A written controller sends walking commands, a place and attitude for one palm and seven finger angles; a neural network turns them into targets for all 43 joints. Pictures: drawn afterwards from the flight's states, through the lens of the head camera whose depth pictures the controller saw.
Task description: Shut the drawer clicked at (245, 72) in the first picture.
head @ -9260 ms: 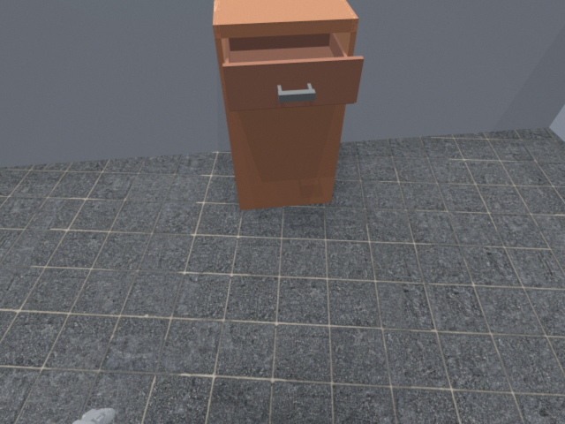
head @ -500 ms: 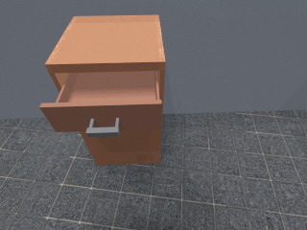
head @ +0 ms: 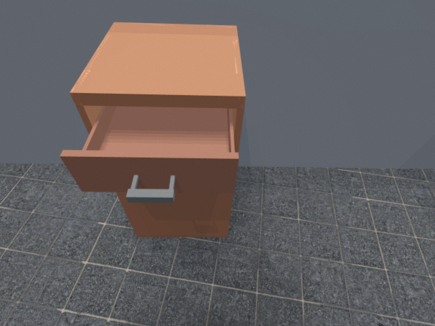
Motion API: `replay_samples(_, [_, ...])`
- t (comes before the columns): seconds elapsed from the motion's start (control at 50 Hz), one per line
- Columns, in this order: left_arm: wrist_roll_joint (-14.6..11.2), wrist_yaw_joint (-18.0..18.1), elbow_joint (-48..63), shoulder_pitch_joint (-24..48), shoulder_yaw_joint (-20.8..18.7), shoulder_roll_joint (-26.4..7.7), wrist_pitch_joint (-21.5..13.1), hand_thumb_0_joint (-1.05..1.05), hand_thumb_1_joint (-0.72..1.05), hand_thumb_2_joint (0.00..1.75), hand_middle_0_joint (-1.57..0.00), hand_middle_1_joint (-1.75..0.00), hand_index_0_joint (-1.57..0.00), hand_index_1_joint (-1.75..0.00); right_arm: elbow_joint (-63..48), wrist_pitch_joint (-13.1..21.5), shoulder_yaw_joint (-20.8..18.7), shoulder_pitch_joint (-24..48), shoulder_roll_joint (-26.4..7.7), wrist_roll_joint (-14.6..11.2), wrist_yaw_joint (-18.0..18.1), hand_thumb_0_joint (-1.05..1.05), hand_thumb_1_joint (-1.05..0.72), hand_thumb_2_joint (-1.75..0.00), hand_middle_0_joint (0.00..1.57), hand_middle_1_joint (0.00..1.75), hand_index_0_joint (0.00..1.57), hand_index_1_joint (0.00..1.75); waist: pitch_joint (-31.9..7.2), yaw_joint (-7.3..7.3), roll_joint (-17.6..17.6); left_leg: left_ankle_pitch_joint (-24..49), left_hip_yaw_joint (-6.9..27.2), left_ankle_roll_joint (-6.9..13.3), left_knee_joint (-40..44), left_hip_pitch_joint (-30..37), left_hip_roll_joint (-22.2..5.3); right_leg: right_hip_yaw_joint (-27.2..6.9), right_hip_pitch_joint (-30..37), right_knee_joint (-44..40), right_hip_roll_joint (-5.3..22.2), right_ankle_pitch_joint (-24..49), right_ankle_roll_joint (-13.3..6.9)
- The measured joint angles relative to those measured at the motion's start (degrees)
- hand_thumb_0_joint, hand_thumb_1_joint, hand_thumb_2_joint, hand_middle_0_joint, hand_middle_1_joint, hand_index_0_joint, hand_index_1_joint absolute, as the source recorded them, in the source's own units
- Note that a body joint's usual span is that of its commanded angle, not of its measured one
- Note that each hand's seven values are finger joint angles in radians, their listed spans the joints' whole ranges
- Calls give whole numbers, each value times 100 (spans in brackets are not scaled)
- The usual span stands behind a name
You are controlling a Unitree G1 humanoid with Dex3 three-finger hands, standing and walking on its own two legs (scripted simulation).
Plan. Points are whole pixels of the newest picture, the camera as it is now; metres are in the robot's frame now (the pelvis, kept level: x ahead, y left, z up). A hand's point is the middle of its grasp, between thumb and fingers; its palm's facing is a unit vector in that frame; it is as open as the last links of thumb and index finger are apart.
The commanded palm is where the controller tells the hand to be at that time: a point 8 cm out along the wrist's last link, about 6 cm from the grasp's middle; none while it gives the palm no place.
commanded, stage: look again from close up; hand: left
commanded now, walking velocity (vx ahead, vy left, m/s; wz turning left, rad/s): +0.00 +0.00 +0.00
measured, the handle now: (152, 187) +0.42 +0.19 -0.04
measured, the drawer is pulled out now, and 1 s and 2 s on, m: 0.18 0.18 0.18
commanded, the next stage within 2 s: raise the hand and make a fist in 0.08 s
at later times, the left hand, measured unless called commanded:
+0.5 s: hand (160, 282) +0.19 +0.12 +0.00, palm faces +0.00 -1.00 +0.03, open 6.5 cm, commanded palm +0.13 +0.20 -0.05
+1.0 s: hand (147, 275) +0.20 +0.14 -0.01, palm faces +0.05 -1.00 -0.04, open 3.9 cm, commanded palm +0.16 +0.20 +0.00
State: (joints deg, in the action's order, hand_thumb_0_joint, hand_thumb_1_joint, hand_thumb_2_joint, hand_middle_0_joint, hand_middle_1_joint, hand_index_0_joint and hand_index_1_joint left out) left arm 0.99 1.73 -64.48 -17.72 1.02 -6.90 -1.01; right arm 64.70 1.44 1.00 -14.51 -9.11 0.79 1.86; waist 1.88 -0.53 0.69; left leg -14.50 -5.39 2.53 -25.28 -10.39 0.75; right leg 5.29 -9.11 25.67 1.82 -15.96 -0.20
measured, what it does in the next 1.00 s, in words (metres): lowers itself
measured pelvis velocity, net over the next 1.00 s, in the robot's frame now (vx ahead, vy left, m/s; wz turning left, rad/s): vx -0.04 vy -0.04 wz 0.02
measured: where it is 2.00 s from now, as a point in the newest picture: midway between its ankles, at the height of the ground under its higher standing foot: outside the picture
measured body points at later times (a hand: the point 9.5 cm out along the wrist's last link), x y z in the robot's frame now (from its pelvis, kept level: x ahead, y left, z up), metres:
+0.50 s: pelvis -0.02 -0.02 -0.05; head +0.01 -0.02 +0.40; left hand +0.19 +0.17 +0.00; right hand +0.17 -0.28 -0.11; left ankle -0.01 +0.09 -0.74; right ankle -0.02 -0.11 -0.74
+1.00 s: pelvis -0.04 -0.04 -0.06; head +0.01 -0.06 +0.39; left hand +0.20 +0.20 +0.00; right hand +0.10 -0.28 -0.17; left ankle -0.01 +0.09 -0.74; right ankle -0.02 -0.11 -0.74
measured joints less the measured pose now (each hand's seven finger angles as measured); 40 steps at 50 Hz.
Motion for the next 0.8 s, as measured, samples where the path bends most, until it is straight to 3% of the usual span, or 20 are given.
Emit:
replay_samples(0.2, [9,61,32,130,-28,-104,-31,0,91,90,-20,-30,-20,-30,48,-13,20,-86,38,-2,-7,1,-92,-90,20,30,20,30,-5,35,-66,-78,24,-21,-58,-13,-22,22,36,-28,-21,-56,3])
replay_samples(0.22, [-186,137,951,-162,-56,-138,389,1,93,90,-20,-30,-20,-30,-202,16,21,-181,5,-56,9,1,-93,-89,20,30,20,30,29,51,-84,-117,23,-27,-142,-66,-39,21,-4,16,-32,-63,1])
replay_samples(0.24, [-335,229,2079,-534,-114,-223,597,2,95,90,-21,-31,-20,-30,-477,249,27,-338,-28,-104,65,1,-93,-89,21,30,20,30,30,13,-61,-136,-17,-29,-150,-74,-22,-22,-83,133,-11,-102,-17])
replay_samples(0.3, [-645,599,4503,-1152,-98,-415,297,4,96,89,-22,-32,-21,-32,-1128,1018,-75,-588,-166,-237,141,2,-93,-89,21,30,20,30,-165,82,-61,-165,-42,-25,-273,-286,101,-59,-438,611,138,-352,-19])
replay_samples(0.36, [-738,481,5627,-910,-189,-304,-363,3,96,90,-25,-35,-24,-35,-1701,1356,-217,-426,-394,-141,81,2,-92,-89,21,30,20,30,-418,254,-270,-333,78,-10,-841,-910,69,66,-927,997,150,-479,2])
replay_samples(0.4, [-853,132,5948,-695,-287,-142,-1063,2,95,90,-27,-38,-26,-38,-2054,1414,-306,-184,-468,-87,-9,1,-92,-89,21,30,20,30,-648,268,-276,-491,43,-38,-1300,-1440,-7,28,-1464,1421,113,-598,-49])
replay_samples(0.46, [-1102,-707,6106,-531,-345,118,-2246,1,94,90,-32,-43,-31,-43,-2570,1413,-440,228,-475,-52,-158,1,-91,-89,21,30,20,30,-916,217,-101,-800,-30,-101,-2140,-2308,-149,-56,-2377,2271,44,-882,-143])
replay_samples(0.5, [-1118,-1126,6118,-526,-356,195,-2753,1,93,90,-35,-47,-35,-47,-2944,1330,-525,466,-494,-46,-225,1,-91,-89,21,30,20,30,-977,148,22,-983,-26,-148,-2700,-2816,-224,-68,-2895,2838,15,-1095,-177])
replay_samples(0.56, [-1117,-1261,6217,-722,-366,143,-2729,0,92,90,-41,-53,-41,-53,-3459,1101,-576,717,-552,-93,-205,1,-91,-90,20,30,20,30,-970,1,138,-1235,33,-194,-3340,-3338,-284,-23,-3408,3485,-4,-1355,-305])
replay_samples(0.66, [-1158,-957,6484,-1066,-611,-148,-2415,1,90,90,-52,-64,-51,-64,-3862,914,-471,829,-540,-118,-60,1,-90,-90,20,30,20,30,-918,-191,42,-1390,330,-301,-3889,-3795,-363,255,-3699,3889,-59,-1538,-431])
replay_samples(0.74, [-1384,-1117,6688,-830,-817,-369,-2647,2,90,90,-59,-73,-59,-72,-3691,1014,-211,724,-436,-136,41,1,-90,-90,20,30,20,30,-882,-229,-117,-1383,573,-363,-4053,-3991,-406,488,-3749,3909,-113,-1537,-491])
replay_samples(0.8, [-1544,-1474,6573,-315,-870,-504,-2529,1,90,90,-65,-79,-65,-79,-3438,1046,1,593,-354,-193,89,1,-90,-90,20,30,20,30,-831,-184,-222,-1333,659,-374,-4038,-4021,-427,569,-3730,3833,-147,-1480,-507])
